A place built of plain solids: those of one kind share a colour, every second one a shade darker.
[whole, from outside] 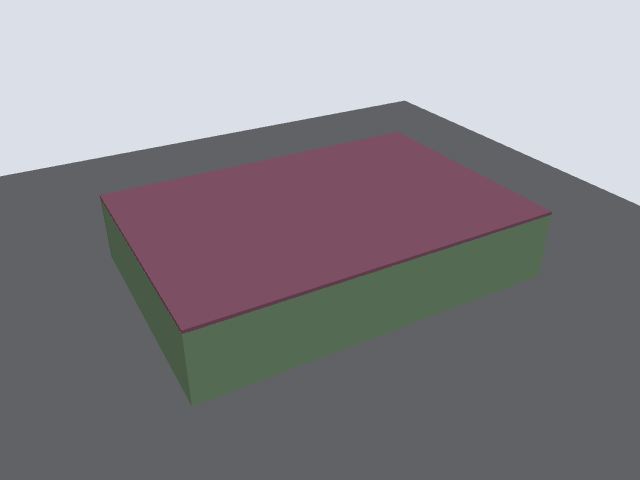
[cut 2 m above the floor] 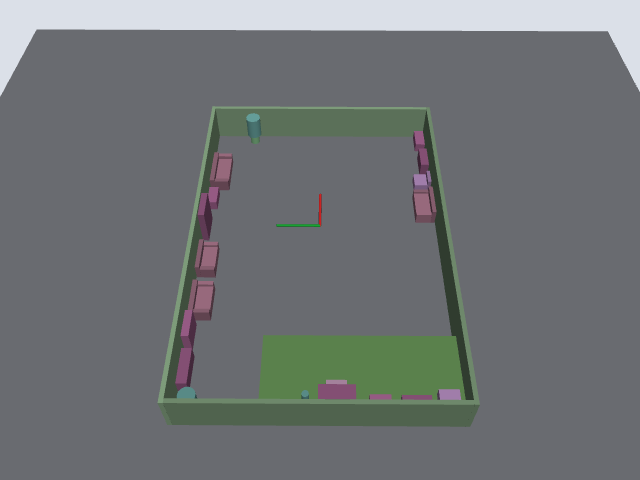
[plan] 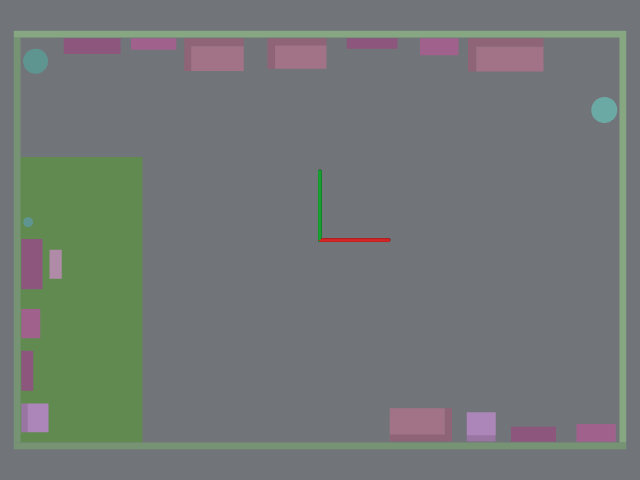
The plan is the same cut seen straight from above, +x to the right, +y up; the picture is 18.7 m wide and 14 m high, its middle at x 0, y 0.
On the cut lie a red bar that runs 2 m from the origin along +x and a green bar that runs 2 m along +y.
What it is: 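A loft; one open main floor with 2 platforms, their free sides bare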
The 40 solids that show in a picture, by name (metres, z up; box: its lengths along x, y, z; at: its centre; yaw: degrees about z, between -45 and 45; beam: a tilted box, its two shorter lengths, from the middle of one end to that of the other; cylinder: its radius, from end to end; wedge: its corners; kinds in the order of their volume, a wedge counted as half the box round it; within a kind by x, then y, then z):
{
 "wall_1": {"box": [0.2, 11.81, 3.45], "at": [-8.84, 0.0, 1.68]},
 "wall_2": {"box": [17.87, 0.2, 3.45], "at": [0.0, -6.0, 1.68]},
 "wall_3": {"box": [17.87, 0.2, 3.45], "at": [0.0, 6.0, 1.68]},
 "wall_4": {"box": [0.2, 11.81, 3.45], "at": [8.84, 0.0, 1.68]},
 "roof_1": {"box": [17.87, 12.21, 0.16], "at": [0.0, 0.0, 3.48]},
 "floor_1": {"box": [3.56, 8.33, 0.81], "at": [-6.96, -1.74, 0.36]},
 "case_1": {"box": [0.36, 1.17, 0.87], "at": [-8.54, -3.81, 1.2]},
 "case_2": {"box": [0.56, 0.86, 0.5], "at": [-8.44, -2.44, 1.01]},
 "case_3": {"box": [0.62, 1.47, 1.2], "at": [-8.4, -0.7, 1.36]},
 "case_4": {"box": [1.66, 0.46, 0.79], "at": [-6.65, 5.65, 0.34]},
 "case_5": {"box": [1.32, 0.34, 1.25], "at": [-4.85, 5.71, 0.57]},
 "case_6": {"box": [1.48, 0.31, 1.94], "at": [1.52, 5.73, 0.92]},
 "case_7": {"box": [1.13, 0.49, 0.57], "at": [3.48, 5.64, 0.24]},
 "case_8": {"box": [1.32, 0.43, 0.8], "at": [6.23, -5.67, 0.35]},
 "case_9": {"box": [1.15, 0.52, 0.58], "at": [8.06, -5.62, 0.24]},
 "sofa_1": {"box": [0.21, 0.73, 0.7], "at": [-3.86, 5.29, 0.3]},
 "sofa_2": {"box": [1.33, 0.73, 0.55], "at": [-3.09, 5.29, 0.23]},
 "sofa_3": {"box": [1.75, 0.23, 0.81], "at": [-3.09, 5.77, 0.35]},
 "sofa_4": {"box": [0.21, 0.73, 0.7], "at": [-2.32, 5.29, 0.3]},
 "sofa_5": {"box": [0.22, 0.68, 0.66], "at": [-1.42, 5.33, 0.28]},
 "sofa_6": {"box": [1.28, 0.68, 0.52], "at": [-0.67, 5.33, 0.21]},
 "sofa_7": {"box": [1.72, 0.21, 0.85], "at": [-0.67, 5.78, 0.38]},
 "sofa_8": {"box": [0.22, 0.68, 0.66], "at": [0.08, 5.33, 0.28]},
 "sofa_9": {"box": [0.21, 0.77, 0.64], "at": [2.14, -5.29, 0.27]},
 "sofa_10": {"box": [1.81, 0.21, 0.86], "at": [2.94, -5.78, 0.38]},
 "sofa_11": {"box": [1.39, 0.77, 0.55], "at": [2.94, -5.29, 0.22]},
 "sofa_12": {"box": [0.21, 0.77, 0.64], "at": [3.75, -5.29, 0.27]},
 "sofa_13": {"box": [0.24, 0.73, 0.7], "at": [4.43, 5.28, 0.3]},
 "sofa_14": {"box": [1.73, 0.73, 0.51], "at": [5.42, 5.28, 0.21]},
 "sofa_15": {"box": [2.21, 0.24, 0.8], "at": [5.42, 5.76, 0.35]},
 "sofa_16": {"box": [0.24, 0.73, 0.7], "at": [6.4, 5.28, 0.3]},
 "bush_1": {"cylinder": 0.14, "from": [-8.51, 0.52, 1.34], "to": [-8.51, 0.52, 2.11]},
 "bush_2": {"cylinder": 0.37, "from": [-8.3, 5.21, 0.52], "to": [-8.3, 5.21, 1.36]},
 "bush_3": {"cylinder": 0.38, "from": [8.29, 3.79, 0.57], "to": [8.29, 3.79, 1.73]},
 "chair_1": {"box": [0.19, 0.84, 0.77], "at": [-8.62, -5.19, 1.15]},
 "chair_2": {"box": [0.61, 0.84, 0.47], "at": [-8.22, -5.19, 1.0]},
 "chair_3": {"box": [0.84, 0.19, 0.78], "at": [4.7, -5.79, 0.34]},
 "chair_4": {"box": [0.84, 0.67, 0.52], "at": [4.7, -5.36, 0.21]},
 "bench_1": {"box": [0.36, 0.85, 0.48], "at": [-7.71, -0.71, 1.0]},
 "pot_1": {"cylinder": 0.25, "from": [8.29, 3.79, 0.0], "to": [8.29, 3.79, 0.57]}
}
